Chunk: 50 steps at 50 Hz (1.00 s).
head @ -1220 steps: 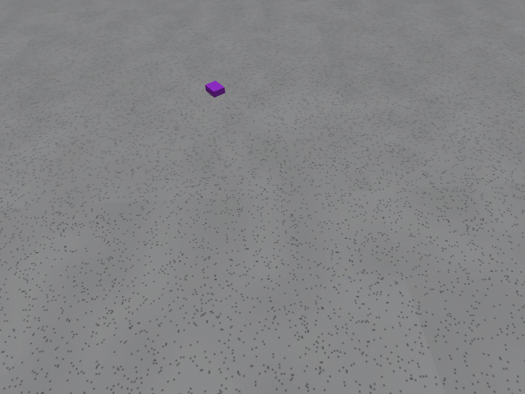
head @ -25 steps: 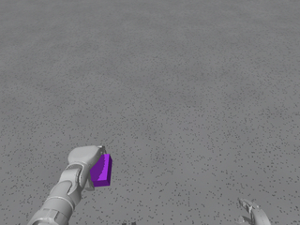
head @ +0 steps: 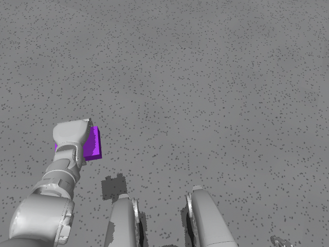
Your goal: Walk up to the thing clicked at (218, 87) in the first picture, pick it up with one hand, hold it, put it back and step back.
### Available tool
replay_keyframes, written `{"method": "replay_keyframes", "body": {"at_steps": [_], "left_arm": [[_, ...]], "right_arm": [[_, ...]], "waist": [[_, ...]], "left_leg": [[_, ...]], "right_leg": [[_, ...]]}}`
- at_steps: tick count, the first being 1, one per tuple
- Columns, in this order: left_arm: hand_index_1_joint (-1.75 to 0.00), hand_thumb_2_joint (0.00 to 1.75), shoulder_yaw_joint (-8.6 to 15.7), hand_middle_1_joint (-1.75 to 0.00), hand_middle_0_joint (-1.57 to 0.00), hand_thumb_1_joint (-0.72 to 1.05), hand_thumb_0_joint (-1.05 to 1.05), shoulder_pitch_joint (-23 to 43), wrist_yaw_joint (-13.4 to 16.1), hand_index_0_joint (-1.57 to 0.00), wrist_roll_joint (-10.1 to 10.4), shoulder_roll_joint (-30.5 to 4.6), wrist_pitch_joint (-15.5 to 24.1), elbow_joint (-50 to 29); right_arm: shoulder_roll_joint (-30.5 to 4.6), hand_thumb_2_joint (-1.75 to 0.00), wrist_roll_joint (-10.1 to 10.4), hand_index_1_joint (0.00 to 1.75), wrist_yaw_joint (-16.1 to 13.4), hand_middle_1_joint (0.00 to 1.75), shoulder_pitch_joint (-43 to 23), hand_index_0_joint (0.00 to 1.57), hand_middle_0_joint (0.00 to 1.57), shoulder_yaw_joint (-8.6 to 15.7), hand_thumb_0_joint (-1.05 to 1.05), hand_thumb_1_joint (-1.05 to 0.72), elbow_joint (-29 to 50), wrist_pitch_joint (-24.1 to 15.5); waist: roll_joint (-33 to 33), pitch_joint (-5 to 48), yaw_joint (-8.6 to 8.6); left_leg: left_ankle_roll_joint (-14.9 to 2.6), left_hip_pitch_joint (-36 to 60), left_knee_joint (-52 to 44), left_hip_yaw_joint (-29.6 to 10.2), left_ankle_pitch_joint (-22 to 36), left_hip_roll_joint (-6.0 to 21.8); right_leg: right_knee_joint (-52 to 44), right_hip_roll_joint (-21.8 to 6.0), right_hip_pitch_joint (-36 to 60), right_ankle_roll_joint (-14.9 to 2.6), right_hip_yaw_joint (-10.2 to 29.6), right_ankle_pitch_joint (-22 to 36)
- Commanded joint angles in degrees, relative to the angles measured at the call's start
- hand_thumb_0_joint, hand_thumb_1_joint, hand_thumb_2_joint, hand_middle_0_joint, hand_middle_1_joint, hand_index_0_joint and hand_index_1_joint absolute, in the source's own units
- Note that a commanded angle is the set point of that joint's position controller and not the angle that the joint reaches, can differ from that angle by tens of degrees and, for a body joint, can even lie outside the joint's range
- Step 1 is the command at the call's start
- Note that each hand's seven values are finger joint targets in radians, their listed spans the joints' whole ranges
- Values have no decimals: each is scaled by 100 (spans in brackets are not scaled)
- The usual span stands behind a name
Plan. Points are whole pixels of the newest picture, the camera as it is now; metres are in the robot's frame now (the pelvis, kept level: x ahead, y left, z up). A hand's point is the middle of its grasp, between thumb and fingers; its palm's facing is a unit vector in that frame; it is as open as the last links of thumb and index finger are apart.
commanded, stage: crouch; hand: left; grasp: from above
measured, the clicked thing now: (79, 145) +0.41 +0.23 -0.14
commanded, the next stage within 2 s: lower in 1.28 s
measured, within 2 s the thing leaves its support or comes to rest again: neither
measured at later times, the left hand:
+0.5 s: hand (95, 154) +0.43 +0.23 -0.33, palm faces -0.44 -0.03 -0.90, open 11.3 cm
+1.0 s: hand (101, 154) +0.46 +0.23 -0.41, palm faces -0.46 -0.04 -0.89, open 11.3 cm
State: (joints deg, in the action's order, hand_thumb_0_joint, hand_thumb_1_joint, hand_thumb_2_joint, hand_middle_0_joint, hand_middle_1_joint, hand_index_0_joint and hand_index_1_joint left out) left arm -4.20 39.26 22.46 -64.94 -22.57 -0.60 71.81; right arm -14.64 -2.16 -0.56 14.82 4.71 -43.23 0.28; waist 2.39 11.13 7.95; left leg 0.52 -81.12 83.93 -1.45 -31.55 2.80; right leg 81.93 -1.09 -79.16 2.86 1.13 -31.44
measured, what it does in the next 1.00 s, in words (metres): lowers itself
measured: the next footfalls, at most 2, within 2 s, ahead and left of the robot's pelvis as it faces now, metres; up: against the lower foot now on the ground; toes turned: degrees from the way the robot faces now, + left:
none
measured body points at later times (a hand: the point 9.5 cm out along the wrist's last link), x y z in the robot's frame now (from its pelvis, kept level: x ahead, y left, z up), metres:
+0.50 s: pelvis -0.02 +0.00 -0.16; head +0.21 +0.03 +0.22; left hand +0.45 +0.23 -0.28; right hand +0.05 -0.29 -0.29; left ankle +0.06 +0.12 -0.57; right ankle +0.06 -0.15 -0.57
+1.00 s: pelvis -0.03 -0.01 -0.24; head +0.22 +0.03 +0.13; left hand +0.48 +0.23 -0.36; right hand -0.02 -0.28 -0.35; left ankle +0.06 +0.12 -0.57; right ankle +0.06 -0.15 -0.57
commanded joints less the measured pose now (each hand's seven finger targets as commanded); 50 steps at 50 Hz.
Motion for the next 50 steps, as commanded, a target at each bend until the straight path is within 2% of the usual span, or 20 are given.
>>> {"method": "replay_keyframes", "body": {"at_steps": [1, 3, 6, 11, 13, 16, 19, 21, 26, 28, 30, 32, 34, 36, 38, 39, 41, 43, 46, 50], "left_arm": [[-72, 84, 392, -73, -89, 51, 0, 1998, 165, -90, -37, -1437, -36, -817], [-71, 82, 373, -72, -90, 51, 0, 2140, 106, -91, -54, -1345, 46, -679], [-69, 80, 507, -70, -88, 49, 0, 2089, 90, -89, -78, -1538, 153, -580], [-71, 83, 691, -72, -89, 51, 0, 2716, 155, -90, -270, -1963, 409, -1027], [-73, 85, 644, -74, -90, 52, 0, 2825, 203, -92, -330, -1920, 467, -854], [-75, 90, 854, -75, -90, 49, 0, 3105, 316, -90, -369, -2287, 498, -952], [-77, 94, 763, -77, -94, 55, 0, 3201, 349, -94, -394, -2052, 448, -698], [-73, 91, 809, -73, -95, 55, 0, 3300, 343, -95, -410, -2244, 450, -739], [-76, 95, 813, -75, -98, 59, 0, 3213, 236, -97, -397, -2285, 399, -547], [-75, 94, 871, -75, -97, 58, 0, 3348, 204, -97, -411, -2420, 428, -565], [-74, 91, 781, -74, -97, 59, 0, 3275, 161, -97, -375, -2276, 460, -367], [-74, 91, 921, -75, -96, 59, 0, 3447, 134, -97, -380, -2594, 520, -457], [-73, 90, 884, -74, -97, 60, 0, 3461, 124, -98, -405, -2567, 541, -336], [-73, 89, 892, -74, -98, 61, 0, 3410, 136, -98, -473, -2528, 568, 49], [-71, 89, 943, -71, -97, 60, 0, 3817, 174, -98, -478, -2739, 656, -159], [-73, 89, 898, -74, -97, 60, 0, 3469, 167, -98, -507, -2602, 622, 302], [-74, 90, 972, -74, -96, 58, 0, 3924, 205, -96, -516, -2877, 703, 1], [-72, 87, 1006, -73, -96, 59, 0, 3829, 247, -97, -552, -2950, 713, 284], [-74, 86, 978, -75, -96, 60, 0, 3961, 271, -97, -545, -2914, 737, 457], [-73, 87, 1042, -74, -96, 58, 0, 4055, 297, -96, -611, -3239, 772, 583]], "right_arm": [[-1003, -89, -81, 30, -65, 30, 472, 20, 20, 316, 0, -88, 393, -241], [-997, -89, -114, 30, -47, 30, 523, 20, 20, 281, 0, -88, 367, -260], [-996, -89, -135, 30, -15, 30, 519, 20, 20, 236, 0, -88, 389, -301], [-1068, -89, -212, 30, 106, 30, 596, 20, 20, 202, 0, -88, 338, -408], [-1062, -90, -259, 30, 155, 30, 637, 20, 20, 163, 0, -89, 275, -443], [-1096, -90, -313, 30, 219, 30, 670, 20, 20, 140, 0, -89, 206, -476], [-1141, -90, -374, 30, 308, 30, 685, 20, 20, 133, 0, -89, 179, -513], [-1149, -90, -378, 30, 332, 30, 646, 20, 20, 134, 0, -89, 159, -505], [-1162, -90, -420, 30, 433, 30, 678, 20, 20, 96, 0, -90, 180, -466], [-1192, -90, -425, 30, 450, 30, 685, 20, 20, 82, 0, -90, 172, -442], [-1178, -90, -437, 30, 492, 30, 673, 20, 20, 61, 0, -90, 182, -416], [-1222, -90, -439, 30, 533, 30, 683, 20, 20, 46, 0, -89, 201, -395], [-1220, -90, -443, 30, 551, 30, 650, 20, 20, 25, 0, -90, 195, -379], [-1280, -90, -471, 30, 568, 30, 726, 20, 20, -11, 0, -90, 191, -374], [-1328, -90, -480, 30, 578, 30, 678, 20, 20, -30, 0, -89, 141, -369], [-1278, -90, -491, 30, 591, 30, 693, 20, 20, -56, 0, -90, 167, -373], [-1334, -90, -507, 30, 609, 30, 689, 20, 20, -61, 0, -89, 157, -374], [-1307, -90, -537, 30, 623, 30, 672, 20, 20, -122, 0, -90, 118, -375], [-1370, -90, -569, 30, 655, 30, 702, 20, 20, -181, 0, -89, 131, -406], [-1408, -90, -604, 30, 662, 30, 707, 20, 20, -272, 0, -90, 93, -395]], "waist": [[540, 3244, -46], [429, 3005, 163], [301, 3064, 132], [774, 3879, 195], [763, 3752, 338], [989, 4112, 273], [1191, 3911, 420], [1297, 4088, 351], [1324, 4098, 418], [1395, 3948, 434], [1140, 3705, 530], [1167, 3784, 503], [1319, 3775, 482], [1218, 3476, 623], [1390, 3606, 599], [1236, 3427, 625], [1324, 3551, 628], [1347, 3453, 587], [1349, 3326, 748], [1296, 3423, 741]], "left_leg": [[-56, 1593, -382, -59, 1016, -186], [-80, 1054, -111, -85, 640, -193], [-109, 563, 249, -109, 232, -227], [-104, 492, 999, -139, 593, -250], [-124, 296, 1270, -98, 598, -239], [-120, 190, 1590, -37, 678, -243], [-74, 210, 1760, -134, 709, -204], [-90, 94, 1964, -52, 749, -212], [-103, -102, 2386, -44, 1095, -189], [-106, -319, 2502, -32, 1105, -194], [-140, -746, 2636, -1, 915, -191], [-162, -927, 2754, 29, 835, -202], [-120, -878, 2793, -5, 798, -191], [-116, -974, 2884, -59, 737, -192], [-126, -1155, 3000, -24, 640, -204], [-127, -1193, 3042, -37, 615, -206], [-161, -1368, 3173, 20, 463, -208], [-146, -1509, 3210, 26, 345, -214], [-147, -1603, 3310, -26, 220, -208], [-175, -1824, 3536, -3, 184, -211]], "right_leg": [[-163, 198, 528, -507, -433, 1025], [54, 182, 117, -495, -448, 761], [365, 168, -293, -491, -496, 363], [1080, 166, -917, -502, -548, 602], [1220, 173, -1117, -482, -565, 634], [1474, 167, -1216, -478, -570, 716], [1779, 117, -1659, -484, -643, 713], [1908, 162, -1675, -490, -642, 773], [2280, 180, -1798, -466, -669, 1052], [2388, 187, -1871, -462, -676, 1104], [2436, 209, -1845, -435, -689, 1062], [2534, 223, -1807, -426, -675, 1021], [2705, 237, -2033, -467, -724, 908], [2803, 220, -2301, -460, -770, 833], [2917, 237, -2360, -474, -767, 796], [2943, 241, -2426, -465, -784, 749], [2972, 265, -2419, -460, -770, 662], [3091, 277, -2478, -475, -802, 526], [3224, 280, -2707, -478, -871, 411], [3314, 327, -2621, -459, -886, 408]]}}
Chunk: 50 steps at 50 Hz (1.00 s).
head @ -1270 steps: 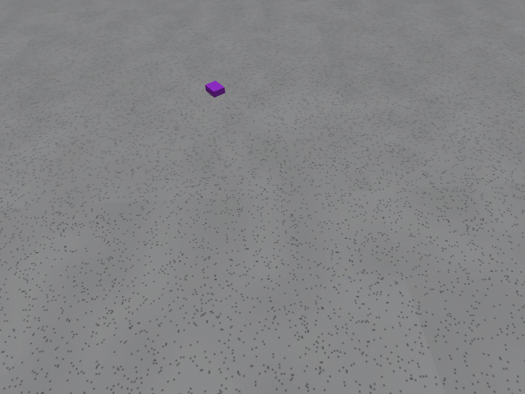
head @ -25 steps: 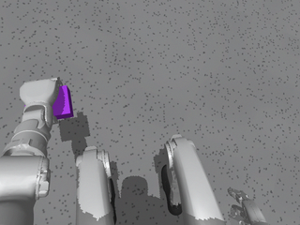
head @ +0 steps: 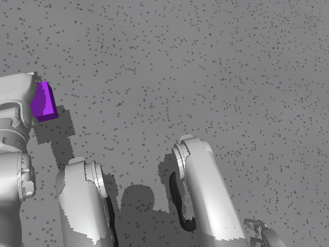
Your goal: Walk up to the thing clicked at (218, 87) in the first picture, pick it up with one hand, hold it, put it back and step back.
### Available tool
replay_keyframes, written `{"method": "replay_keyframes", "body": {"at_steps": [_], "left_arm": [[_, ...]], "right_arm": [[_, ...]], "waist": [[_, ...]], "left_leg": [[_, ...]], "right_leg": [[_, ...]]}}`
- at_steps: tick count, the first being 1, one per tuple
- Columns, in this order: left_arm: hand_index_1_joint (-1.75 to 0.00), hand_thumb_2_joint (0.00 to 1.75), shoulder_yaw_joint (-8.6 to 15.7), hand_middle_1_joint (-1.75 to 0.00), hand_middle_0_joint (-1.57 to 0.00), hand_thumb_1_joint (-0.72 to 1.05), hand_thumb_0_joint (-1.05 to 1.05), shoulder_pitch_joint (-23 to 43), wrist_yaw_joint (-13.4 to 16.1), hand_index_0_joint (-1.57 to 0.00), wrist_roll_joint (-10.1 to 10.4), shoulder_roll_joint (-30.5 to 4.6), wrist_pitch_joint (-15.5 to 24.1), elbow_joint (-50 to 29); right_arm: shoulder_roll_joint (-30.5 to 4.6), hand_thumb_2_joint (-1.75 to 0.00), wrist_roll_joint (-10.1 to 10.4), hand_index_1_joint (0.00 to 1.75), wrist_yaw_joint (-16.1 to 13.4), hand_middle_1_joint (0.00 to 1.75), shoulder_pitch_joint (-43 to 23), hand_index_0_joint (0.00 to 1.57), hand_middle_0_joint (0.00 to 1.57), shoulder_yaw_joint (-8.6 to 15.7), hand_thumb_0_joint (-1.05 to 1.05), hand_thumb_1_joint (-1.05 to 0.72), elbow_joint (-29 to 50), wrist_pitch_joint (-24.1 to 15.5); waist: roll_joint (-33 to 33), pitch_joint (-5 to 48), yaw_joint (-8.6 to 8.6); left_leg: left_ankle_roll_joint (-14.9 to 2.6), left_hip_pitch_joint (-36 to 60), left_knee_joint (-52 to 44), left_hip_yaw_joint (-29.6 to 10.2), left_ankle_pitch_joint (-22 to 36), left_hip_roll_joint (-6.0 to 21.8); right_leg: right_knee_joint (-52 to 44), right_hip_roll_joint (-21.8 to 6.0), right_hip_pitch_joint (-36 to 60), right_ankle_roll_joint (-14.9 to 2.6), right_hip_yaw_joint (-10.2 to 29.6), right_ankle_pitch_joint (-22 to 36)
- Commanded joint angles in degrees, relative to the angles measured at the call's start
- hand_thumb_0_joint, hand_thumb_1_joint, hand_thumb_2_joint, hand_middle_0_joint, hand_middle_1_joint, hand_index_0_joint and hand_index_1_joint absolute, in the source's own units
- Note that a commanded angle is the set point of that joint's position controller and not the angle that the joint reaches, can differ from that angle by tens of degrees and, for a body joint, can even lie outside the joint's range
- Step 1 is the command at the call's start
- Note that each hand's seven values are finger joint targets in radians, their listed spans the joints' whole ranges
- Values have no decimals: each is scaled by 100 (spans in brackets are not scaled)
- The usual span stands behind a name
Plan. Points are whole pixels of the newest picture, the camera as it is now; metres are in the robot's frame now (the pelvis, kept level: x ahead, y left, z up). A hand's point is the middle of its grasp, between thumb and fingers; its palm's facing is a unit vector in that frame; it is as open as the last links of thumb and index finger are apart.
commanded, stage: crouch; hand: left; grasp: from above
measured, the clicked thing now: (28, 104) +0.48 +0.27 -0.19
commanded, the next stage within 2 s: lower in 0.28 s
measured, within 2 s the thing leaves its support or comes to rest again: neither
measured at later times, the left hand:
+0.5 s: hand (31, 105) +0.48 +0.27 -0.21, palm faces -0.46 -0.08 -0.89, open 11.3 cm
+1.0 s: hand (42, 109) +0.49 +0.27 -0.27, palm faces -0.47 -0.09 -0.88, open 11.3 cm
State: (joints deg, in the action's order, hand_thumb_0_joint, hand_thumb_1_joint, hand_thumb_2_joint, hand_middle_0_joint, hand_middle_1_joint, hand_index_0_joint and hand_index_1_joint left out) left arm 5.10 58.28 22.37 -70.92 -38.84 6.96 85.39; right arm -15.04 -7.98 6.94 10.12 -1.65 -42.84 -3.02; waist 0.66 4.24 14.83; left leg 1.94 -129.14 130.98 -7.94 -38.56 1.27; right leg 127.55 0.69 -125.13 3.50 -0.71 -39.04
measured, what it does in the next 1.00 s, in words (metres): lowers itself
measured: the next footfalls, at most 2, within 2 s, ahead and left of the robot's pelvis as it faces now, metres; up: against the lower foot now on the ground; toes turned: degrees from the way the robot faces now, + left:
none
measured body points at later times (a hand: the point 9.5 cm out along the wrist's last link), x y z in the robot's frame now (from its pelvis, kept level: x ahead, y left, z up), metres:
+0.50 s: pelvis +0.00 +0.00 -0.03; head +0.26 +0.06 +0.33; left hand +0.50 +0.28 -0.16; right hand +0.03 -0.27 -0.13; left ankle +0.08 +0.14 -0.33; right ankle +0.10 -0.14 -0.33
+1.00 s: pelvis +0.01 +0.00 -0.06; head +0.28 +0.07 +0.29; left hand +0.51 +0.27 -0.22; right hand +0.02 -0.27 -0.14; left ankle +0.08 +0.14 -0.33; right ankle +0.10 -0.14 -0.33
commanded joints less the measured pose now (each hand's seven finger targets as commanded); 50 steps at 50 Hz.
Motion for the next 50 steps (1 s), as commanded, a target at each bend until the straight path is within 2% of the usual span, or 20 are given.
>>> {"method": "replay_keyframes", "body": {"at_steps": [1, 3, 4, 10, 12, 14, 16, 20, 22, 25, 28, 29, 31, 35, 39, 41, 44, 46, 48, 50], "left_arm": [[-74, 86, 115, -75, -96, 59, 0, 2123, 307, -97, -22, -1599, 16, -706], [-74, 85, 204, -75, -96, 60, 0, 2405, 339, -97, 21, -1798, 59, -981], [-73, 86, 150, -74, -96, 60, 0, 2045, 330, -97, -24, -1674, 22, -581], [-73, 83, 153, -74, -97, 62, 0, 2204, 336, -98, -50, -1755, 40, -561], [-73, 86, 140, -73, -98, 61, 0, 2323, 336, -98, -33, -1831, 69, -739], [-74, 88, 90, -75, -97, 60, 0, 2133, 336, -98, -64, -1725, 53, -539], [-76, 90, 193, -76, -99, 62, 0, 2272, 363, -99, -65, -1906, 58, -752], [-73, 87, 188, -73, -99, 60, 0, 2317, 376, -99, -16, -1922, 60, -857], [-73, 89, 53, -72, -100, 60, 0, 2109, 357, -99, -46, -1696, 26, -491], [-73, 87, 29, -72, -99, 61, 0, 2132, 362, -99, -35, -1710, 60, -410], [-74, 88, 96, -74, -100, 61, 0, 2266, 409, -99, -88, -1817, 108, -350], [-73, 88, 32, -73, -101, 62, 0, 2246, 430, -100, -90, -1755, 132, -343], [-73, 88, 130, -73, -101, 62, 0, 2325, 516, -100, -105, -1994, 174, -399], [-75, 91, 134, -75, -103, 65, 0, 2284, 627, -103, -223, -1972, 203, -190], [-77, 92, 289, -77, -102, 65, 0, 2191, 777, -102, -238, -2167, 201, -68], [-76, 90, 205, -76, -103, 67, 0, 2243, 806, -103, -274, -2138, 198, 35], [-72, 91, 259, -72, -101, 63, 0, 2188, 850, -100, -237, -2162, 162, 0], [-73, 90, 165, -72, -100, 63, 0, 2213, 859, -100, -175, -2142, 168, 166], [-72, 87, 400, -72, -99, 62, 0, 2082, 960, -99, -137, -2538, 188, -26], [-71, 86, 300, -71, -99, 62, 0, 2064, 974, -99, -185, -2368, 162, 135]], "right_arm": [[-1366, -90, -39, 30, -76, 30, 1227, 20, 20, 329, 0, -90, 63, -65], [-1393, -90, -50, 30, -80, 30, 1174, 20, 20, 319, 0, -89, 36, -80], [-1376, -90, -64, 30, -76, 30, 1191, 20, 20, 287, 0, -90, 30, -79], [-1469, -90, -94, 30, -50, 30, 1246, 20, 20, 205, 0, -89, 25, -85], [-1467, -90, -79, 30, -36, 30, 1197, 20, 20, 173, 0, -90, 22, -84], [-1486, -90, -80, 30, -15, 30, 1235, 20, 20, 141, 0, -90, 25, -89], [-1509, -90, -95, 30, -5, 30, 1259, 20, 20, 136, 0, -90, 31, -98], [-1497, -90, -86, 30, 8, 30, 1203, 20, 20, 118, 0, -90, 36, -71], [-1491, -90, -97, 30, 29, 30, 1186, 20, 20, 91, 0, -90, 25, -67], [-1509, -90, -106, 30, 33, 30, 1160, 20, 20, 66, 0, -90, 38, -65], [-1576, -90, -150, 30, 44, 30, 1177, 20, 20, 17, 0, -90, 73, -95], [-1554, -90, -163, 30, 57, 30, 1160, 20, 20, -2, 0, -90, 65, -97], [-1589, -90, -159, 30, 56, 30, 1135, 20, 20, -42, 0, -90, 58, -97], [-1609, -90, -250, 30, 89, 30, 1122, 20, 20, -92, 0, -90, 90, -122], [-1676, -90, -319, 30, 105, 30, 1106, 20, 20, -147, 0, -90, 133, -181], [-1684, -90, -339, 30, 138, 30, 1107, 20, 20, -182, 0, -90, 133, -216], [-1732, -89, -365, 30, 168, 30, 1127, 20, 20, -206, 0, -89, 127, -277], [-1762, -89, -386, 30, 223, 30, 1104, 20, 20, -268, 0, -89, 104, -339], [-1797, -89, -386, 30, 221, 30, 1079, 20, 20, -322, 0, -89, 161, -341], [-1805, -89, -425, 30, 255, 30, 1059, 20, 20, -326, 0, -89, 141, -376]], "waist": [[1442, 4057, 90], [1657, 4180, 12], [1581, 3948, 51], [1599, 3822, 181], [1699, 3925, 127], [1715, 3759, 184], [1770, 3936, 168], [1818, 3881, 123], [1717, 3700, 214], [1692, 3624, 234], [1821, 3513, 352], [1794, 3546, 345], [1869, 3720, 290], [1932, 3589, 421], [1959, 3403, 411], [2019, 3252, 524], [2039, 3381, 513], [1892, 3182, 633], [2062, 3492, 437], [1946, 3279, 549]], "left_leg": [[-329, 2858, -1105, 663, 898, -64], [-322, 2829, -1055, 677, 842, -62], [-308, 2800, -1042, 667, 827, -69], [-309, 2673, -899, 589, 784, -67], [-319, 2632, -792, 594, 873, -48], [-296, 2620, -787, 563, 933, -56], [-304, 2689, -713, 573, 1065, -57], [-315, 2484, -664, 603, 1023, -56], [-304, 2457, -652, 557, 989, -50], [-311, 2461, -559, 527, 1022, -46], [-281, 2526, -509, 467, 1098, -53], [-291, 2498, -463, 474, 1127, -36], [-290, 2517, -416, 479, 1225, -47], [-287, 2511, -319, 449, 1149, -30], [-296, 2365, -272, 457, 1006, -36], [-293, 2295, -235, 427, 915, -22], [-279, 2469, -182, 403, 1126, -13], [-316, 2272, -84, 366, 1041, 8], [-295, 2300, -159, 360, 1184, -1], [-287, 2283, -83, 337, 1138, 24]], "right_leg": [[-1233, 143, 2027, -502, -695, 1206], [-1139, 159, 1931, -524, -702, 1137], [-1118, 150, 1876, -525, -724, 1114], [-961, 162, 1693, -520, -822, 1111], [-894, 189, 1726, -518, -821, 1232], [-804, 175, 1658, -518, -854, 1282], [-787, 183, 1743, -506, -855, 1421], [-757, 199, 1748, -500, -849, 1404], [-713, 216, 1638, -509, -896, 1364], [-655, 222, 1582, -507, -913, 1410], [-534, 200, 1439, -522, -975, 1456], [-550, 229, 1540, -505, -972, 1507], [-498, 238, 1606, -498, -956, 1613], [-424, 259, 1518, -491, -1012, 1568], [-419, 250, 1455, -481, -1038, 1442], [-378, 268, 1383, -495, -1065, 1368], [-338, 269, 1468, -480, -1090, 1559], [-346, 310, 1473, -457, -1106, 1546], [-341, 307, 1783, -460, -1100, 1630], [-320, 335, 1566, -473, -1153, 1576]]}}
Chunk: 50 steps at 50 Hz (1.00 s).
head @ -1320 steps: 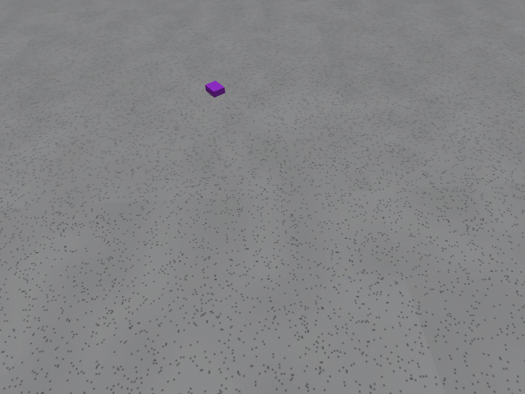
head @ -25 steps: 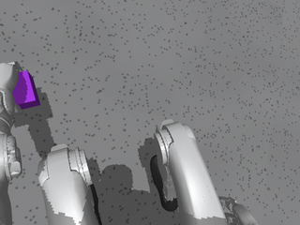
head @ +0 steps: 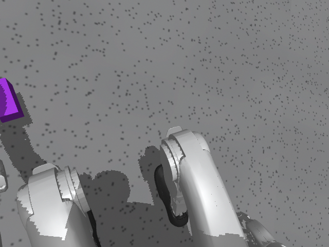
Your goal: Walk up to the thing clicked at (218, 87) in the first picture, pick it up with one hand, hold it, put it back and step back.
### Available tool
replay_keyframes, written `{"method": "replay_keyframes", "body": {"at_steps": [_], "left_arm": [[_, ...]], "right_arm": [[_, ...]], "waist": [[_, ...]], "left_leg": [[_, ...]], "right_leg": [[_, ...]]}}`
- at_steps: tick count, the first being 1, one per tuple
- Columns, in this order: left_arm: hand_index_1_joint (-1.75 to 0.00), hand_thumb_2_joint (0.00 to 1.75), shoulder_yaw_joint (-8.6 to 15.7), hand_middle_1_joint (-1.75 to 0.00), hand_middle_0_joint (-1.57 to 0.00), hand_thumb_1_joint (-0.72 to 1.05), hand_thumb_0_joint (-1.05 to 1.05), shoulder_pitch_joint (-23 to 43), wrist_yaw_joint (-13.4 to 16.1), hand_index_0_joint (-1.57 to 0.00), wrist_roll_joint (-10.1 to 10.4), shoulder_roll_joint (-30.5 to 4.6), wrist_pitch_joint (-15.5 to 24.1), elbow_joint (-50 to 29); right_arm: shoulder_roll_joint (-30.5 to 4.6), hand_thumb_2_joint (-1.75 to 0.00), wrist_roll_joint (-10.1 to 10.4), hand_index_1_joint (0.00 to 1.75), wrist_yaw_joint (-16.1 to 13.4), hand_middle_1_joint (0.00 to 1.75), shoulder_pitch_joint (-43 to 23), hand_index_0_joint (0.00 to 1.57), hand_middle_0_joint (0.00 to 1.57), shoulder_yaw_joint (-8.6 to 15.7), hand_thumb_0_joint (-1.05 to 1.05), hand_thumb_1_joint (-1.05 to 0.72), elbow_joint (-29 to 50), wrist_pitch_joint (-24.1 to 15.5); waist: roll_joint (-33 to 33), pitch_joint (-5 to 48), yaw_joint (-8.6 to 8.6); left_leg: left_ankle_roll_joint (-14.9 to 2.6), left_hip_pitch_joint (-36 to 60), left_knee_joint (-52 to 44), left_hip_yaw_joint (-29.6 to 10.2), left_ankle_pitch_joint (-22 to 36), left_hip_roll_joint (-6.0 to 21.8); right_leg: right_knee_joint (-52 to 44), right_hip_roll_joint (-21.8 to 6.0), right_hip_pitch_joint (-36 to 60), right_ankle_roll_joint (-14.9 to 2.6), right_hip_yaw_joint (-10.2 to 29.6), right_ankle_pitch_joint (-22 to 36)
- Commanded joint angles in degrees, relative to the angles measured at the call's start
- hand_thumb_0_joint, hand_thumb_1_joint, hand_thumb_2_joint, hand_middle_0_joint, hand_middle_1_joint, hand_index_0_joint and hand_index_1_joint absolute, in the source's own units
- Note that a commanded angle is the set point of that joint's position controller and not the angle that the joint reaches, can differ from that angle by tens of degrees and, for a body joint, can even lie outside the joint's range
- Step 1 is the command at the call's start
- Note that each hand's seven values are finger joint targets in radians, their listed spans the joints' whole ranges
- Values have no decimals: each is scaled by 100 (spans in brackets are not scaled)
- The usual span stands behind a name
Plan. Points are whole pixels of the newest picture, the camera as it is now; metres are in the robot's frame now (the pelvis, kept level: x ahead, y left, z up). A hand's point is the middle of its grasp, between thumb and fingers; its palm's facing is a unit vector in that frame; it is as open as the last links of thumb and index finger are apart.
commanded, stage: rest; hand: left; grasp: from above
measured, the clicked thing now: out of the picture +0.47 +0.31 -0.24
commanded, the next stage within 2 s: open in 1.12 s
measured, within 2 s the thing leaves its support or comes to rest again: rests again in 1.06 s
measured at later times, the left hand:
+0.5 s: hand out of the picture +0.46 +0.30 -0.24, palm faces -0.45 -0.16 -0.88, open 11.3 cm
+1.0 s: hand out of the picture +0.46 +0.30 -0.26, palm faces -0.44 -0.16 -0.88, open 11.3 cm
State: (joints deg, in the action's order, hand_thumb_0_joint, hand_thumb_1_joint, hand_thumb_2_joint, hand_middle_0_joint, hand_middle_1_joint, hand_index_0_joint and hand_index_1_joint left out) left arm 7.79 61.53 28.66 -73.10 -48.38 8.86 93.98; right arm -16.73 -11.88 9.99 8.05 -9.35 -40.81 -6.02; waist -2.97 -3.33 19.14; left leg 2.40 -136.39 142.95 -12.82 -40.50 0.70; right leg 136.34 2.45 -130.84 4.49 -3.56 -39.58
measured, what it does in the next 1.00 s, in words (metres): stands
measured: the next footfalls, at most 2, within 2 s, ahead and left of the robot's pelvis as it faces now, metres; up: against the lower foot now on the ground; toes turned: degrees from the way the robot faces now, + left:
none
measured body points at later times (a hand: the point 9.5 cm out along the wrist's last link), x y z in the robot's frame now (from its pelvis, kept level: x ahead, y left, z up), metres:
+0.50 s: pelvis +0.00 +0.01 +0.00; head +0.28 +0.11 +0.33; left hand +0.48 +0.31 -0.19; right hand +0.04 -0.26 -0.07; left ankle +0.06 +0.14 -0.28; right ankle +0.10 -0.13 -0.27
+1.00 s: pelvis +0.00 +0.01 -0.01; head +0.28 +0.12 +0.32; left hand +0.48 +0.30 -0.21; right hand +0.03 -0.25 -0.06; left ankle +0.06 +0.14 -0.28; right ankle +0.10 -0.13 -0.27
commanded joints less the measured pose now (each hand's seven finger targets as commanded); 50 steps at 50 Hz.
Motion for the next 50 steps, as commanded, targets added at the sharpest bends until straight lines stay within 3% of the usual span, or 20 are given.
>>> {"method": "replay_keyframes", "body": {"at_steps": [1, 8, 12, 14, 15, 17, 21, 24, 25, 26, 29, 31, 36, 37, 39, 40, 43, 45, 46, 50], "left_arm": [[-72, 89, 70, -72, -100, 63, 0, 1862, 375, -100, 26, -1497, -12, -862], [-71, 89, 88, -71, -101, 63, 0, 1703, 536, -101, 97, -1602, -32, -688], [-70, 86, -10, -70, -102, 65, 0, 1770, 575, -102, 68, -1519, -60, -454], [-69, 88, 192, -69, -103, 65, 0, 1671, 646, -102, 105, -1774, -50, -568], [-69, 87, 28, -69, -103, 66, 0, 1640, 621, -103, 50, -1569, -67, -395], [-71, 89, 264, -71, -102, 65, 0, 1601, 672, -102, 40, -1844, -61, -405], [-71, 86, 170, -71, -102, 66, 0, 1690, 616, -103, 67, -1857, -18, -245], [-72, 86, 229, -72, -103, 67, 0, 1599, 645, -103, 65, -2006, 57, -356], [-71, 84, -34, -72, -102, 67, 0, 1702, 607, -103, 44, -1679, 71, -286], [-71, 84, 263, -72, -101, 65, 0, 1572, 678, -101, 43, -2066, 85, -233], [-73, 87, 231, -73, -100, 63, 0, 1587, 716, -100, 34, -2062, 112, -220], [-71, 86, 19, -71, -99, 61, 0, 1725, 726, -99, 8, -1848, 125, -208], [-72, 85, 67, -73, -97, 61, 0, 1756, 843, -97, 35, -2053, 168, -169], [-71, 85, -75, -72, -97, 61, 0, 1791, 836, -98, 14, -1901, 168, -132], [-71, 83, 119, -72, -96, 60, 0, 1695, 914, -97, 5, -2163, 152, -44], [-69, 80, -135, -70, -95, 59, 0, 1763, 898, -96, 7, -1876, 154, -16], [-70, 81, 117, -70, -94, 56, 0, 1704, 973, -95, -16, -2203, 110, 60], [-68, 79, 20, -68, -95, 57, 0, 1697, 987, -95, -20, -2093, 76, 129], [-70, 81, 198, -70, -95, 57, 0, 1584, 1033, -95, -37, -2315, 58, 129], [-70, 83, 162, -70, -95, 57, 0, 1759, 978, -95, 27, -2330, 44, 99]], "right_arm": [[-1674, -89, -46, 30, -35, 30, 1306, 20, 20, 419, 0, -89, -49, -85], [-1752, -89, -63, 30, 42, 30, 1170, 20, 20, 327, 0, -89, -54, -169], [-1797, -89, -123, 30, 124, 30, 1177, 20, 20, 251, 0, -89, -59, -248], [-1861, -90, -115, 30, 113, 30, 1141, 20, 20, 241, 0, -89, -8, -251], [-1835, -90, -139, 30, 149, 30, 1127, 20, 20, 227, 0, -89, -28, -283], [-1899, -90, -178, 30, 175, 30, 1222, 20, 20, 246, 0, -89, -66, -297], [-1931, -90, -197, 30, 230, 30, 1148, 20, 20, 169, 0, -90, -24, -382], [-1992, -90, -215, 30, 216, 30, 1072, 20, 20, 151, 0, -90, 14, -414], [-1953, -90, -231, 30, 246, 30, 1039, 20, 20, 117, 0, -90, 85, -445], [-2011, -90, -257, 30, 246, 30, 1133, 20, 20, 128, 0, -89, -64, -415], [-2036, -90, -261, 30, 259, 30, 1144, 20, 20, 99, 0, -90, -25, -441], [-1989, -90, -278, 30, 280, 30, 1063, 20, 20, 48, 0, -90, -12, -477], [-2057, -90, -266, 30, 288, 30, 958, 20, 20, 0, 0, -90, -28, -548], [-2050, -90, -298, 30, 310, 30, 925, 20, 20, -39, 0, -90, 52, -584], [-2138, -90, -268, 30, 304, 30, 968, 20, 20, -36, 0, -90, 15, -573], [-2066, -90, -271, 30, 329, 30, 818, 20, 20, -78, 0, -90, 84, -608], [-2169, -90, -308, 30, 360, 30, 955, 20, 20, -88, 0, -90, 16, -655], [-2164, -90, -336, 30, 395, 30, 909, 20, 20, -119, 0, -90, 59, -693], [-2199, -90, -339, 30, 387, 30, 948, 20, 20, -121, 0, -90, 16, -672], [-2242, -90, -324, 30, 425, 30, 890, 20, 20, -153, 0, -90, 37, -762]], "waist": [[2403, 4105, 166], [2649, 4018, 156], [2581, 3748, 342], [2643, 3904, 204], [2675, 3769, 344], [2622, 3794, 321], [2549, 3467, 453], [2725, 3680, 348], [2732, 3526, 492], [2694, 3652, 441], [2664, 3542, 466], [2742, 3428, 556], [2761, 3330, 492], [2751, 3293, 576], [2721, 3337, 529], [2790, 3233, 549], [2756, 3224, 574], [2830, 3163, 615], [2780, 3294, 544], [2743, 3103, 650]], "left_leg": [[-324, 3093, -1272, 807, 1388, 80], [-282, 3198, -1259, 734, 1506, 107], [-290, 3162, -1162, 709, 1515, 119], [-270, 3255, -1217, 679, 1631, 125], [-259, 3270, -1192, 685, 1644, 127], [-273, 3257, -1175, 642, 1682, 150], [-311, 2997, -1107, 641, 1329, 150], [-248, 3275, -1235, 563, 1441, 164], [-248, 3252, -1156, 572, 1455, 163], [-259, 3228, -1195, 542, 1470, 186], [-269, 3156, -1148, 547, 1489, 183], [-260, 3202, -1108, 538, 1488, 194], [-235, 3125, -1161, 493, 1315, 207], [-242, 3160, -1108, 486, 1363, 211], [-229, 3177, -1170, 443, 1413, 215], [-216, 3142, -1175, 448, 1315, 212], [-220, 3198, -1174, 419, 1353, 219], [-216, 3202, -1138, 431, 1468, 228], [-215, 3232, -1183, 408, 1515, 240], [-236, 3113, -1081, 394, 1390, 244]], "right_leg": [[-1198, 155, 2212, -570, -879, 1689], [-1093, 185, 2144, -592, -950, 1808], [-1064, 192, 2117, -581, -988, 1854], [-1091, 194, 2216, -585, -1005, 1916], [-1037, 195, 2170, -581, -1008, 1930], [-1049, 229, 2286, -555, -1020, 2010], [-1106, 229, 2213, -553, -1032, 1723], [-1071, 242, 2250, -581, -1118, 1733], [-1043, 231, 2179, -568, -1121, 1777], [-1073, 261, 2350, -557, -1133, 1815], [-1097, 265, 2368, -542, -1119, 1865], [-1057, 270, 2269, -545, -1128, 1877], [-1046, 284, 2156, -557, -1187, 1690], [-1054, 283, 2166, -542, -1204, 1752], [-1023, 280, 2196, -546, -1231, 1780], [-1000, 293, 2103, -561, -1227, 1706], [-1011, 296, 2182, -549, -1249, 1744], [-1005, 292, 2217, -534, -1244, 1863], [-1034, 319, 2300, -533, -1254, 1877], [-1028, 296, 2218, -513, -1247, 1796]]}}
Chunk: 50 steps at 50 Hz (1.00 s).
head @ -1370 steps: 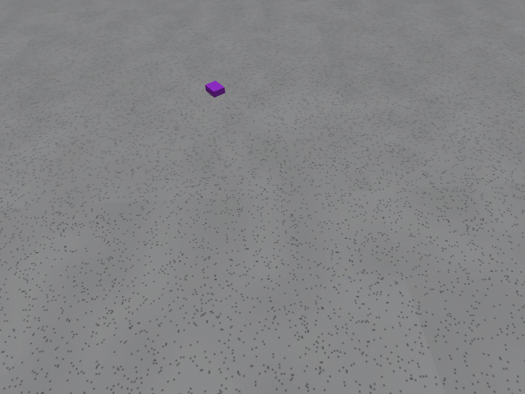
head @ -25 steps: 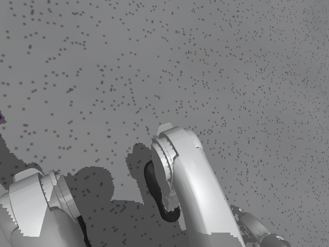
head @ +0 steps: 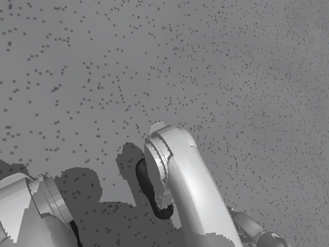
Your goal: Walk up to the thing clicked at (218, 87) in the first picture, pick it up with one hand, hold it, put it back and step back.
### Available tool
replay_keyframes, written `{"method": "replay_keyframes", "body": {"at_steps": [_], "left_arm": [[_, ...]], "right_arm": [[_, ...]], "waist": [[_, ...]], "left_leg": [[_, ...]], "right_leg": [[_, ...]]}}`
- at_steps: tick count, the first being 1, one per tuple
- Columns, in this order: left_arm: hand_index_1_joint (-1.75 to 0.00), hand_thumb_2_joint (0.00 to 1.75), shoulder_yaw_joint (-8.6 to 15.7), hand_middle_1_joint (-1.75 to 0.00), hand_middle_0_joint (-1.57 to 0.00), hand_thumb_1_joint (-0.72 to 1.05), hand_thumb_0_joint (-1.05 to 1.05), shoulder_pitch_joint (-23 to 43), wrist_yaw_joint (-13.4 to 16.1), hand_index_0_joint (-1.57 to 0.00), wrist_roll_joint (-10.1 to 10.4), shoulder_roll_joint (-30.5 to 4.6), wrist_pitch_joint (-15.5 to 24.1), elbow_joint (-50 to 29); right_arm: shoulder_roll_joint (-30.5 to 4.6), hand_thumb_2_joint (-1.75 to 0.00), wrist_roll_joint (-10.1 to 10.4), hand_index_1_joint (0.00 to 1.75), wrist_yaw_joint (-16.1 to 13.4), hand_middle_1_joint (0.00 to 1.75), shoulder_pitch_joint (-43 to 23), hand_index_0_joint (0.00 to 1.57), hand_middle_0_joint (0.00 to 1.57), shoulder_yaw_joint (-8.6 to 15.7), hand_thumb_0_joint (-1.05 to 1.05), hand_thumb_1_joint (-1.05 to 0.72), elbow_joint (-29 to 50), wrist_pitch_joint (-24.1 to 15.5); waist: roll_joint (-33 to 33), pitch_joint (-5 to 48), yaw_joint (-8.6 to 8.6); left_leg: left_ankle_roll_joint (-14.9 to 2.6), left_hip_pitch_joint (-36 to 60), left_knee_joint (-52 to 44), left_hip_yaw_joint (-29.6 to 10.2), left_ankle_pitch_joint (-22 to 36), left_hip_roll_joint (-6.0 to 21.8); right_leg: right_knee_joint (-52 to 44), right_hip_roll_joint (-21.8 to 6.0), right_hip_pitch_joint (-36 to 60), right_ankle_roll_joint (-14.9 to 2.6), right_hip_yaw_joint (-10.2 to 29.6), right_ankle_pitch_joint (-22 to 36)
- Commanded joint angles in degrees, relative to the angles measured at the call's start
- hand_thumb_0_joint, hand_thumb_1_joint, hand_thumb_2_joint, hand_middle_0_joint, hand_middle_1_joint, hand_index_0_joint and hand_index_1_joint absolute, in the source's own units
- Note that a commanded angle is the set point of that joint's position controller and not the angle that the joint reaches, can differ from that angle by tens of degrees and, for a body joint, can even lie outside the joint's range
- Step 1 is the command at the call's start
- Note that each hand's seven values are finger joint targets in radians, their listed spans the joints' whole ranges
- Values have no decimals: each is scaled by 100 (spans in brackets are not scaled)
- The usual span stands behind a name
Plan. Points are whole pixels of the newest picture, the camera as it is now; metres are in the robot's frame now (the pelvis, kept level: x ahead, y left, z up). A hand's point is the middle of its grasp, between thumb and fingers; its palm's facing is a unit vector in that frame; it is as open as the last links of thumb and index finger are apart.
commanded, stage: rest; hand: left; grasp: from above
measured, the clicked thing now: out of the picture +0.45 +0.33 -0.28
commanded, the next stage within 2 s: open in 0.12 s
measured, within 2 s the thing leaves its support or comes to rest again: rests again in 0.06 s
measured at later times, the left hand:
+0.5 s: hand out of the picture +0.44 +0.32 -0.26, palm faces -0.44 -0.19 -0.88, open 11.8 cm
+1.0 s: hand out of the picture +0.44 +0.33 -0.25, palm faces -0.45 -0.19 -0.87, open 14.0 cm
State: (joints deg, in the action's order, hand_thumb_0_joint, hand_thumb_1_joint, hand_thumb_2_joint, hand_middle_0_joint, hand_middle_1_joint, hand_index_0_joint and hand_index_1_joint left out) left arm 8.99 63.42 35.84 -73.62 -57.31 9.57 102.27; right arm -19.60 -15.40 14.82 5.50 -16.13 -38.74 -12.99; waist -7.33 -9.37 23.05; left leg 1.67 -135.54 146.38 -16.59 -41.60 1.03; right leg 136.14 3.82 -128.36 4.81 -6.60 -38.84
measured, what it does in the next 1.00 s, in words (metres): stands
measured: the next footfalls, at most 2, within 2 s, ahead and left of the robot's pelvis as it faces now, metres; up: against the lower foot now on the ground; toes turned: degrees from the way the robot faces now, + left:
none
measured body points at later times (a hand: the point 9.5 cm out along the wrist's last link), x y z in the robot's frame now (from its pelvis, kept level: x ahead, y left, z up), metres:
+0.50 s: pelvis +0.00 +0.00 +0.00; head +0.28 +0.13 +0.32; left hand +0.46 +0.33 -0.21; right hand +0.05 -0.25 -0.05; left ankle +0.06 +0.13 -0.27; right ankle +0.11 -0.13 -0.27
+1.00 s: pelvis -0.01 +0.00 +0.01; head +0.28 +0.13 +0.33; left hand +0.46 +0.33 -0.20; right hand +0.04 -0.25 -0.04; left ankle +0.06 +0.13 -0.27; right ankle +0.11 -0.13 -0.27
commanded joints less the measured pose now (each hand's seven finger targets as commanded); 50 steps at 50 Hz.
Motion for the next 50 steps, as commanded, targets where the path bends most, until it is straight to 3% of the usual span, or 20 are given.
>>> {"method": "replay_keyframes", "body": {"at_steps": [1, 5, 6, 9, 11, 13, 15, 16, 17, 20, 23, 25, 33, 35, 41, 43, 45, 50], "left_arm": [[-69, 82, 46, -69, -96, 57, 0, 1512, 255, -96, 92, -1459, -26, -742], [-70, 82, -113, -70, -95, 56, 0, 1442, 220, -95, 128, -1324, -29, -622], [-71, 83, 14, -72, -94, 56, 0, 1392, 234, -94, 159, -1483, -22, -628], [-72, 82, -135, -73, -92, 54, 0, 1351, 197, -92, 167, -1263, -15, -507], [-71, 82, -121, -72, -92, 54, 0, 1445, 171, -93, 212, -1315, 29, -523], [-71, 79, -70, -71, -76, 38, 0, 1474, 184, -77, 196, -1487, 60, -569], [-70, 75, -69, -71, -60, 22, 0, 1323, 198, -61, 187, -1472, 57, -491], [-69, 73, -191, -69, -53, 14, 0, 1439, 161, -54, 175, -1326, 67, -547], [-70, 72, -178, -71, -48, 6, 0, 1430, 168, -48, 193, -1416, 84, -558], [-71, 71, -156, -72, -38, -18, 0, 1433, 190, -38, 177, -1472, 91, -589], [-76, 77, -251, -76, -30, -27, 0, 1527, 209, -30, 223, -1408, 102, -678], [-79, 80, -153, -80, -28, -30, 0, 1528, 227, -28, 193, -1484, 96, -712], [-88, 89, -165, -87, -18, -42, 0, 1429, 204, -17, 236, -1486, 9, -726], [-90, 90, -297, -90, -15, -44, 0, 1398, 162, -15, 237, -1294, -29, -700], [-97, 98, -203, -96, -9, -52, 0, 1405, 101, -8, 304, -1518, 4, -704], [-98, 99, -233, -98, -8, -54, 0, 1334, 87, -7, 301, -1479, 20, -665], [-98, 100, -316, -97, -7, -54, 0, 1342, 63, -6, 285, -1407, 40, -571], [-100, 99, -250, -100, -7, -52, 0, 1444, 109, -7, 256, -1514, 111, -603]], "right_arm": [[-1975, -90, 30, 30, -62, 30, 1157, 20, 20, 520, 0, -90, -134, -72], [-1942, -90, 36, 30, -43, 30, 1124, 20, 20, 494, 0, -90, -105, -92], [-1970, -90, 4, 30, -58, 30, 1190, 20, 20, 489, 0, -90, -147, -73], [-1954, -90, 15, 30, -66, 30, 1123, 20, 20, 482, 0, -90, -129, -85], [-1928, -90, 32, 30, -53, 30, 1096, 20, 20, 409, 0, -90, -120, -98], [-1969, -90, 43, 30, -64, 30, 1152, 20, 20, 391, 0, -89, -116, -86], [-1949, -90, 12, 30, -62, 30, 1142, 20, 20, 362, 0, -89, -89, -71], [-1947, -90, 23, 30, -44, 30, 1114, 20, 20, 373, 0, -89, -104, -93], [-1962, -90, 13, 30, -57, 30, 1101, 20, 20, 365, 0, -89, -100, -89], [-1988, -90, 4, 30, -35, 30, 1147, 20, 20, 358, 0, -89, -55, -110], [-2034, -90, 42, 30, -57, 30, 1086, 20, 20, 376, 0, -89, -40, -138], [-2030, -90, 23, 30, -45, 30, 1175, 20, 20, 375, 0, -89, -46, -147], [-2047, -90, 31, 30, -11, 30, 1182, 20, 20, 376, 0, -89, -53, -165], [-2037, -90, 35, 30, -14, 30, 1169, 20, 20, 388, 0, -89, -30, -154], [-2015, -90, 75, 30, -27, 30, 1167, 20, 20, 291, 0, -89, -18, -128], [-2062, -90, 64, 30, -50, 30, 1177, 20, 20, 369, 0, -89, -16, -127], [-1976, -90, 74, 30, -39, 30, 1116, 20, 20, 274, 0, -89, 19, -128], [-2027, -90, 62, 30, -68, 30, 1111, 20, 20, 268, 0, -88, 63, -114]], "waist": [[3258, 3763, 252], [3130, 3659, 282], [3040, 3776, 277], [3101, 3613, 307], [2930, 3463, 340], [3010, 3570, 325], [2967, 3554, 293], [3011, 3434, 369], [2980, 3470, 363], [3008, 3469, 362], [3038, 3473, 351], [3097, 3549, 360], [3215, 3598, 331], [3233, 3630, 368], [3078, 3440, 376], [3218, 3453, 347], [3083, 3340, 416], [3068, 3324, 402]], "left_leg": [[-154, 3096, -1449, 759, 1572, 207], [-189, 2882, -1404, 787, 1401, 211], [-197, 2904, -1442, 763, 1410, 213], [-154, 2982, -1469, 713, 1407, 226], [-179, 2846, -1425, 687, 1350, 231], [-182, 2879, -1410, 710, 1427, 219], [-183, 2878, -1453, 706, 1442, 224], [-173, 2904, -1423, 697, 1416, 218], [-177, 2911, -1434, 704, 1373, 233], [-184, 2908, -1435, 705, 1393, 228], [-163, 2934, -1465, 696, 1345, 231], [-153, 3030, -1475, 659, 1423, 238], [-126, 3106, -1503, 646, 1640, 255], [-119, 3181, -1496, 659, 1750, 257], [-149, 2980, -1537, 650, 1503, 251], [-121, 3101, -1603, 664, 1444, 254], [-136, 2994, -1555, 641, 1369, 253], [-123, 3011, -1643, 586, 1228, 262]], "right_leg": [[-997, 164, 2023, -558, -943, 1771], [-1063, 192, 2115, -545, -913, 1687], [-1112, 209, 2213, -539, -937, 1690], [-1033, 178, 2000, -552, -992, 1634], [-1058, 173, 1988, -528, -986, 1621], [-1070, 168, 2110, -521, -968, 1692], [-1103, 191, 2177, -525, -979, 1693], [-1027, 162, 2027, -523, -992, 1674], [-1085, 191, 2132, -522, -985, 1655], [-1116, 189, 2159, -521, -988, 1667], [-1104, 182, 2111, -527, -981, 1629], [-1090, 182, 2110, -523, -1020, 1681], [-1094, 187, 2197, -535, -1011, 1850], [-1073, 192, 2191, -535, -1010, 1948], [-1162, 182, 2206, -533, -999, 1748], [-1161, 189, 2188, -554, -994, 1673], [-1144, 183, 2128, -543, -1001, 1628], [-1167, 173, 2052, -540, -1041, 1506]]}}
